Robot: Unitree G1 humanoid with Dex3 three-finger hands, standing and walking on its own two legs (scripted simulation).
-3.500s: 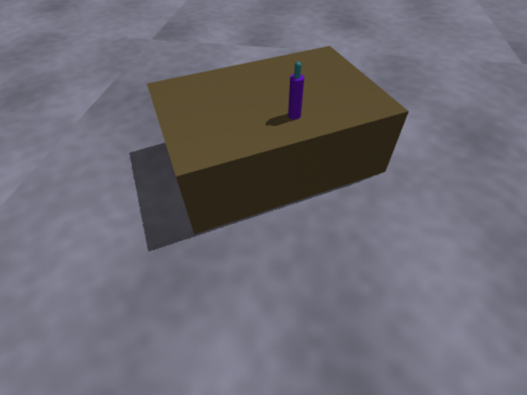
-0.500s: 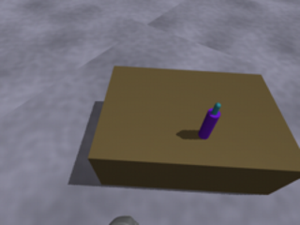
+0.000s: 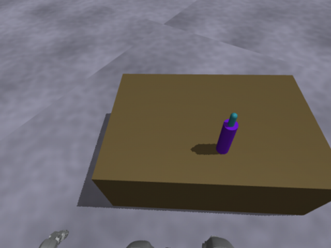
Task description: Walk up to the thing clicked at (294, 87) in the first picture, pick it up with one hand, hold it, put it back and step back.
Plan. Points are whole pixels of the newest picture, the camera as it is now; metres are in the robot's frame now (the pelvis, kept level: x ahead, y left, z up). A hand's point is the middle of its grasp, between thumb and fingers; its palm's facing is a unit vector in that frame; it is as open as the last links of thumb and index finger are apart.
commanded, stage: walk up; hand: right
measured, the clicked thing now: (227, 133) +0.57 -0.21 -0.23
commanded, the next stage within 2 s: stand in 1.42 s
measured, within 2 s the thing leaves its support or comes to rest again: neither
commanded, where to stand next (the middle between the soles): +0.08 +0.03 m, yaw -2 degrees
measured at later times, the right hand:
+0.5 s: hand out of the picture +0.13 -0.25 -0.12, palm faces -0.03 +0.93 -0.35, open 7.4 cm
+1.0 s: hand out of the picture +0.13 -0.25 -0.12, palm faces +0.01 +0.94 -0.34, open 7.4 cm
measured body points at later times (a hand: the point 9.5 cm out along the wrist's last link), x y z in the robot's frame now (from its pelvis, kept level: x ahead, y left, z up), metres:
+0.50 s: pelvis +0.03 +0.01 +0.03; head +0.05 +0.01 +0.48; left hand +0.11 +0.32 -0.10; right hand +0.13 -0.30 -0.10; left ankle +0.02 +0.13 -0.71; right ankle +0.06 -0.14 -0.71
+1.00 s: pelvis +0.05 +0.01 +0.04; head +0.06 +0.01 +0.48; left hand +0.14 +0.32 -0.09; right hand +0.13 -0.30 -0.10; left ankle +0.02 +0.13 -0.71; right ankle +0.06 -0.14 -0.71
